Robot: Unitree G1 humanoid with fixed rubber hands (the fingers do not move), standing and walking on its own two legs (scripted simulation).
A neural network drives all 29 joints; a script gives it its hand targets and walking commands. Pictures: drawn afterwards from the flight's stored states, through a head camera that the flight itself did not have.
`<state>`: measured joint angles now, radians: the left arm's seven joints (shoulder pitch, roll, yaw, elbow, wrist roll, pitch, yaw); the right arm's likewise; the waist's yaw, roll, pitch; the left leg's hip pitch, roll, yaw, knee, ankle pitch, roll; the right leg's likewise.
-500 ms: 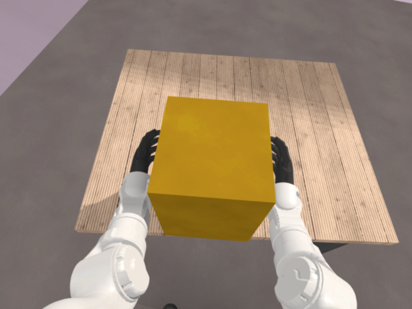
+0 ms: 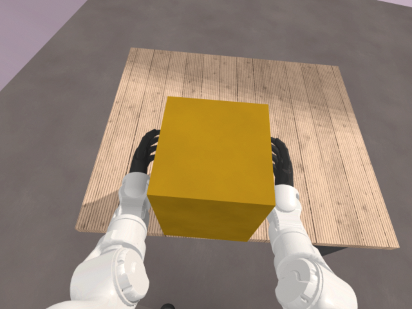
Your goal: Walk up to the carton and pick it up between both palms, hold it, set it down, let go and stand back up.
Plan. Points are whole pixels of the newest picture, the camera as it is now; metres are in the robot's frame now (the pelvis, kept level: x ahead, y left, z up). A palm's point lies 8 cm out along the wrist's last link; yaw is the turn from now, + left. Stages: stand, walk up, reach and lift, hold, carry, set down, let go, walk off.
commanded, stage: reach and lift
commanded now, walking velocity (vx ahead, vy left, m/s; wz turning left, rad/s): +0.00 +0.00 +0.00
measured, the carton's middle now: (211, 176) +0.38 +0.02 -0.03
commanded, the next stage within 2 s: none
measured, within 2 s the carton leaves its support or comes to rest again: leaves its support in 0.46 s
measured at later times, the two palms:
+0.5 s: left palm (139, 168) +0.38 +0.17 -0.01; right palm (280, 178) +0.37 -0.13 +0.00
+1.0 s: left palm (139, 162) +0.37 +0.16 +0.03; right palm (290, 177) +0.36 -0.13 +0.03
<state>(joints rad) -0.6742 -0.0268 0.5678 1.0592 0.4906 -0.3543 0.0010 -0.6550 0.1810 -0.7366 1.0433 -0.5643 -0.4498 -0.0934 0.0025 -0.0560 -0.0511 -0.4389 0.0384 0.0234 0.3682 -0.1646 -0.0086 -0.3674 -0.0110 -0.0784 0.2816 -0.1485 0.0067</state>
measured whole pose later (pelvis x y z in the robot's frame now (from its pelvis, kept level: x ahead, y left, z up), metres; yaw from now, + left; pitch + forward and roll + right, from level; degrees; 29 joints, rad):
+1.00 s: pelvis -0.01 -0.01 +0.01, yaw +0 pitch +7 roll -1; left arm -0.64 0.01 0.38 1.03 0.29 -0.23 0.03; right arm -0.60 0.12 -0.43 1.04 -0.28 -0.36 -0.16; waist 0.01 -0.04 -0.04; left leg -0.28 0.05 0.04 0.30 -0.14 -0.02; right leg -0.21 0.00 -0.08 0.22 -0.12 0.00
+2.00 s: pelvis -0.03 +0.00 +0.00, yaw +1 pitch -5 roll -1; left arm -0.57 -0.05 0.28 0.34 0.31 0.45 0.00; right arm -0.58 0.04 -0.14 0.68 0.04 0.07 -0.16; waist -0.05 -0.08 0.05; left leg -0.08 0.03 0.04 0.30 -0.13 -0.01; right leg -0.02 -0.02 -0.08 0.25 -0.14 0.00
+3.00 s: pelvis -0.03 -0.01 +0.00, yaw +1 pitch -8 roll +0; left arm -0.55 -0.05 0.30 0.12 0.35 0.62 -0.05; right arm -0.61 0.03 -0.06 0.55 0.11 0.19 -0.19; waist -0.09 -0.08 0.08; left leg -0.01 0.03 0.02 0.30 -0.14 -0.01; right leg 0.05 -0.01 -0.08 0.25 -0.16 0.00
